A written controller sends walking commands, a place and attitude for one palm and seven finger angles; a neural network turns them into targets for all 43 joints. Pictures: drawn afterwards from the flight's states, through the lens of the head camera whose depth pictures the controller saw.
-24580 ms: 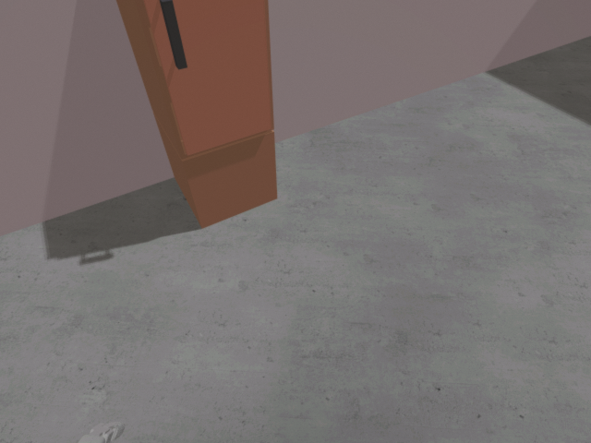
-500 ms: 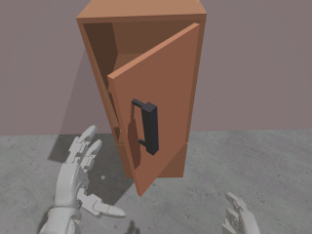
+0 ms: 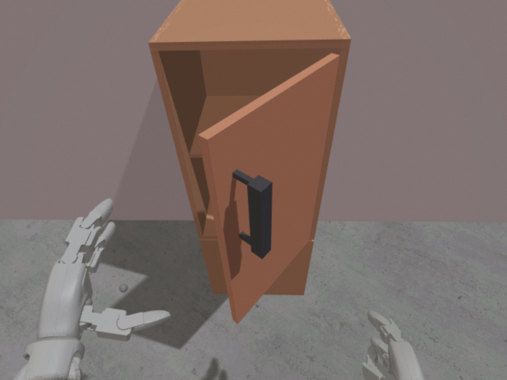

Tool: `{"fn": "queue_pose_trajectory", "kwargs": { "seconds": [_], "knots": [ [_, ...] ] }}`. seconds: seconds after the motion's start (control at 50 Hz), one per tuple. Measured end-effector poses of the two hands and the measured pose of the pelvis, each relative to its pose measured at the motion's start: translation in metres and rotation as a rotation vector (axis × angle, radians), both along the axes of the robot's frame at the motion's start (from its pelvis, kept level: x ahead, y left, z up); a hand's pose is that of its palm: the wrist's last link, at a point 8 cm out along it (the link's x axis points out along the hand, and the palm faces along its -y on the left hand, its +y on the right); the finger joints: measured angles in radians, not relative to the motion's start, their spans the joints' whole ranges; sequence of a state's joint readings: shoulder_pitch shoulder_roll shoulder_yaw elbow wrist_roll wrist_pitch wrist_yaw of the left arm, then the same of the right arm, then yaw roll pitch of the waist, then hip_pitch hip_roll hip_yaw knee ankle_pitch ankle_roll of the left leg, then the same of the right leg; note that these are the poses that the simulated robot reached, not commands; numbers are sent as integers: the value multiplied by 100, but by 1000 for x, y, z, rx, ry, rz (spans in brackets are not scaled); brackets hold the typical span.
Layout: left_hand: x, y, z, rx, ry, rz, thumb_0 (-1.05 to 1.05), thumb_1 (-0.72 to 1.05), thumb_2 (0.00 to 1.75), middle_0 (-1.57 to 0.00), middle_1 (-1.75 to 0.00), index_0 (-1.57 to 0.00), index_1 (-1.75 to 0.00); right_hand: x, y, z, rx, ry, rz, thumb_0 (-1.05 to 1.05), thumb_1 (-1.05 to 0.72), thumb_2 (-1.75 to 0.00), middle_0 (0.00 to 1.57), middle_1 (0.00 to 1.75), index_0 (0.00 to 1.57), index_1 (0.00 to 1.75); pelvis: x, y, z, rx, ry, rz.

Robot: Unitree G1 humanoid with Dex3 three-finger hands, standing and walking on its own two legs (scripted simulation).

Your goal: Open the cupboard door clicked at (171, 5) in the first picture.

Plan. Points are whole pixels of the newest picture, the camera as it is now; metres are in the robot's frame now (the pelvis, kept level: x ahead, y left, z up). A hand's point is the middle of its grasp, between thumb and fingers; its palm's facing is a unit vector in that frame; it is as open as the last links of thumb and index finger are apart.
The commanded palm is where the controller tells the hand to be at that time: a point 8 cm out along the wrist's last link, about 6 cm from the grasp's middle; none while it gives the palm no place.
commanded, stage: draw the hand back to the body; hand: left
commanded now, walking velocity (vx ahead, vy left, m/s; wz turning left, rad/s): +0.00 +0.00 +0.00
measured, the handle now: (250, 214) +0.36 +0.06 +0.08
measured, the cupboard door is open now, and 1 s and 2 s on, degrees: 52 52 52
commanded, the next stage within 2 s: step back with the hand held close in 0.84 s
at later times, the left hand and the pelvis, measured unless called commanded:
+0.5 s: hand (58, 256) +0.21 +0.27 +0.16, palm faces +0.45 -0.80 -0.41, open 8.7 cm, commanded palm +0.16 +0.31 +0.18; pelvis +0.01 +0.01 +0.01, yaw -1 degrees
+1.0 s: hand (58, 255) +0.20 +0.27 +0.17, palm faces +0.45 -0.80 -0.40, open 7.4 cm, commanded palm +0.15 +0.31 +0.18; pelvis +0.01 +0.01 +0.01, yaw -1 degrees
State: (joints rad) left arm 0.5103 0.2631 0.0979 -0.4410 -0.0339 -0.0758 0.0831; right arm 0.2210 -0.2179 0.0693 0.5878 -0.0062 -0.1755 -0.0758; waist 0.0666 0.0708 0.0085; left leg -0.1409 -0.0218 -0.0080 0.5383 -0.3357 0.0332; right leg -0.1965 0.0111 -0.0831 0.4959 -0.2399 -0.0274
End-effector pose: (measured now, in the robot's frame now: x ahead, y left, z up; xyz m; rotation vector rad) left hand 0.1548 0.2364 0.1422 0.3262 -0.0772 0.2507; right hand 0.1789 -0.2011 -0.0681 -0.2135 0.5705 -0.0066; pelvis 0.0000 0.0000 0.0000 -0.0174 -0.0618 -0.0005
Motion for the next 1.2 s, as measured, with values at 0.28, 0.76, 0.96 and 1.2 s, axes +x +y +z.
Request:
{"fn": "queue_pose_trajectory", "kwargs": {
  "seconds": [0.28, 0.76, 0.96, 1.2],
  "knots": [
    [6, 40, 26, 113, -65, 96, 0, 29, 64, -19, -30, -18, -30, -4, 0, -4, -13, 76, -38, 1, -90, -90, 20, 30, 21, 30, 10, 9, 7, 0, -20, -15],
    [9, 69, 32, 132, -79, 176, 1, 87, 89, -21, -30, -20, -30, 7, -1, 0, -25, 97, -48, 1, -90, -90, 20, 30, 21, 30, 14, 12, 10, -2, -21, -20],
    [5, 67, 39, 144, -100, 182, 2, 89, 90, -21, -30, -21, -30, 2, -1, -2, -14, 101, -44, 1, -90, -90, 20, 30, 21, 30, 10, 10, 10, -2, -27, -19],
    [7, 65, 35, 233, -39, 86, 1, 89, 90, -21, -30, -20, -30, -18, -24, -2, -48, 137, -132, 1, -90, -90, 20, 30, 21, 30, -9, 13, 7, 0, 66, -30]
  ]
}}
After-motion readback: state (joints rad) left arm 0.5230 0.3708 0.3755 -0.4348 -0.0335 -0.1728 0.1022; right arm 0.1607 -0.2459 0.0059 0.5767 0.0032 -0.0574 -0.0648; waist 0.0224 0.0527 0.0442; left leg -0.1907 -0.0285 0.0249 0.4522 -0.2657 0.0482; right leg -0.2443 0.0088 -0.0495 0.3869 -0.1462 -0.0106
